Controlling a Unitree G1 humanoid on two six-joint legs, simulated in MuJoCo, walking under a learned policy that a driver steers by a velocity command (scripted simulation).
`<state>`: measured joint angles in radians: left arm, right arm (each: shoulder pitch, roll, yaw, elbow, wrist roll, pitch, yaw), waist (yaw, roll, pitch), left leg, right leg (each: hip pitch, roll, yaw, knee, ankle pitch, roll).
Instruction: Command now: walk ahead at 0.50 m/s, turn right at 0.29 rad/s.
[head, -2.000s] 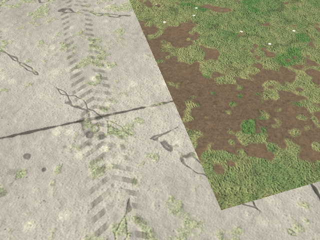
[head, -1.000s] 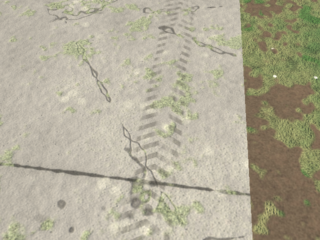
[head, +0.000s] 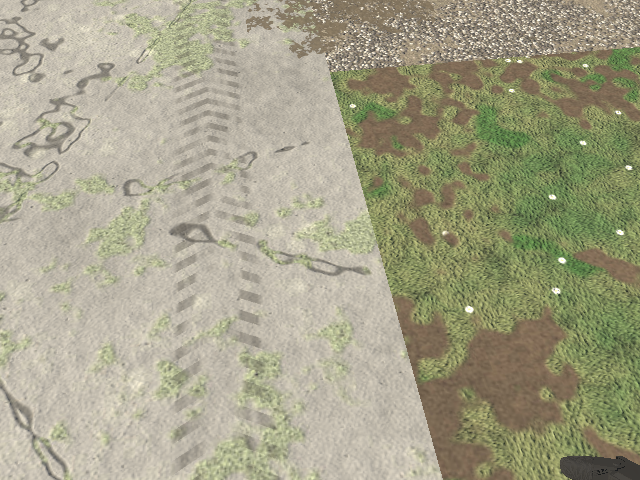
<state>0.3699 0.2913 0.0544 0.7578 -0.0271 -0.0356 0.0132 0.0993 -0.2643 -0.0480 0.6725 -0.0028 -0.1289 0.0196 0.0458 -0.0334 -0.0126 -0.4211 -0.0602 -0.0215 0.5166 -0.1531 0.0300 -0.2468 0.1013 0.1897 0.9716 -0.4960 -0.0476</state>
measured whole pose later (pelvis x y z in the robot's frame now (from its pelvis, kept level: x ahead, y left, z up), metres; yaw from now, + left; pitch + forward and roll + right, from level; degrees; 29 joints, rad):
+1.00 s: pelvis +0.49 +0.04 -0.01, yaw +21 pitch +2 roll -1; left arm 0.27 0.30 0.07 0.82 -0.02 -0.08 0.00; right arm 0.12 -0.30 -0.07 0.64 0.02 -0.03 0.04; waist 0.03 0.00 0.07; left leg -0.49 -0.04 0.03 0.65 -0.20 0.09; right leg -0.23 -0.07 -0.04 1.10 -0.48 0.03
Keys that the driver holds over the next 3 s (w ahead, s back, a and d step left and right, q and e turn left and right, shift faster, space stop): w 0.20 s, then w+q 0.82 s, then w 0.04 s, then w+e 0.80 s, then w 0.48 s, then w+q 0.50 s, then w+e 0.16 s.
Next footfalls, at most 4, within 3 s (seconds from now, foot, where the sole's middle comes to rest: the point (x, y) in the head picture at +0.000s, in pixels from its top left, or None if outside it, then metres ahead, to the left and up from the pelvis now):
0.42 right None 0.36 -0.16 -0.76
0.92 left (269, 431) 0.59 0.16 -0.76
1.48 right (319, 288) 0.96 0.07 -0.76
1.96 left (235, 215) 1.20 0.32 -0.76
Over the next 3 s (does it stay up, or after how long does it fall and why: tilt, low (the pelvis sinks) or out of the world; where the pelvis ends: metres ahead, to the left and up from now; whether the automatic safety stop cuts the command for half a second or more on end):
stays up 1.59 0.22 -0.01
